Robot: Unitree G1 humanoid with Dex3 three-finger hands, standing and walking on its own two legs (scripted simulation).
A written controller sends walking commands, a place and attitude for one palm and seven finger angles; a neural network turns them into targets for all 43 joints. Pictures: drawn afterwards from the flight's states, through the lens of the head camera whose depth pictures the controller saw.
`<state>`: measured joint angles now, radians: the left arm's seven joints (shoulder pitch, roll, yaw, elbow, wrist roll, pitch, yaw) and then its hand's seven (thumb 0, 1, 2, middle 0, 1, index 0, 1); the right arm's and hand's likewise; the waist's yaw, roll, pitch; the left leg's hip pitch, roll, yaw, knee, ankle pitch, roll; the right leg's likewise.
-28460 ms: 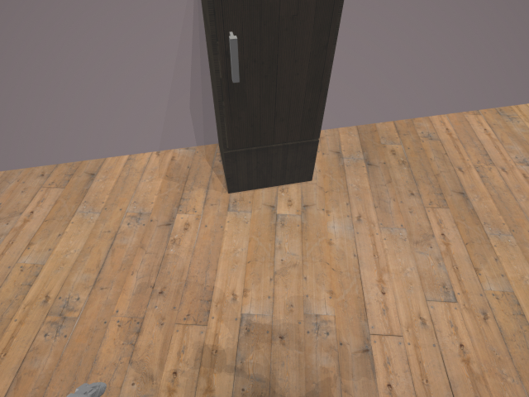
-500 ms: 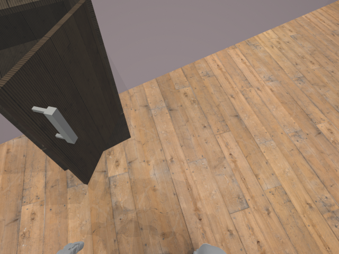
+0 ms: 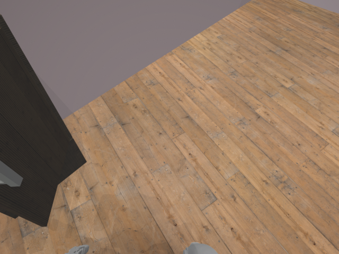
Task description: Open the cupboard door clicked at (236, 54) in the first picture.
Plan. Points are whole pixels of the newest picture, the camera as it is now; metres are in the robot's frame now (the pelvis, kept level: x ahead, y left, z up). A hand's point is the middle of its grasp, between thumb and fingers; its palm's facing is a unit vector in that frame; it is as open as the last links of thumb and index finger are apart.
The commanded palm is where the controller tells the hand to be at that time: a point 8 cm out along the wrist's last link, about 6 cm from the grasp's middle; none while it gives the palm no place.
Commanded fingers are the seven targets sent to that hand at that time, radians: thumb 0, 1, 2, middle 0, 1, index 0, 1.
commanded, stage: walk to a spot facing it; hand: left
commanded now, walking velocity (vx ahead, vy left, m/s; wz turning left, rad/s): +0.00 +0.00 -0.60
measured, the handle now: out of the picture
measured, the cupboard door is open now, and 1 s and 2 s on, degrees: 44 44 44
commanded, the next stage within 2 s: turn to face it in 1.62 s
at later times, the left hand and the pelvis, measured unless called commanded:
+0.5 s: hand out of the picture +0.13 +0.11 -0.16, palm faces -0.22 -0.95 -0.20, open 7.4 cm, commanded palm none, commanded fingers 0.00 0.90 0.90 -0.20 -0.30 -0.20 -0.30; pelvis +0.08 -0.07 +0.01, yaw -17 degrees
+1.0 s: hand (180, 142) +0.49 -0.02 -0.15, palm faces -0.54 -0.81 -0.22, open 7.4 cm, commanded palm none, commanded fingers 0.00 0.90 0.90 -0.20 -0.30 -0.20 -0.30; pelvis +0.27 -0.12 +0.01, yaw -33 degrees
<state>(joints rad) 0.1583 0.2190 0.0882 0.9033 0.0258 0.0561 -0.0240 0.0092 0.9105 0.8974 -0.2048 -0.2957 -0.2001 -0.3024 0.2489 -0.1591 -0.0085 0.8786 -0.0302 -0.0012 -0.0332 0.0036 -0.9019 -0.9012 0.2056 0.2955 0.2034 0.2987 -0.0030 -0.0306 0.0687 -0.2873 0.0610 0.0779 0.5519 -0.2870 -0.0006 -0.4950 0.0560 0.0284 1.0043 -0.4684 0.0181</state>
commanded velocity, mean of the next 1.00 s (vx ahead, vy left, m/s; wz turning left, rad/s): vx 0.32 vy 0.00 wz -0.47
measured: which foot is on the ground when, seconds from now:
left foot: down 0.00-0.22, up 0.24-0.66, down 0.68-1.00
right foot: up 0.00-0.20, down 0.22-0.68, up 0.70-1.00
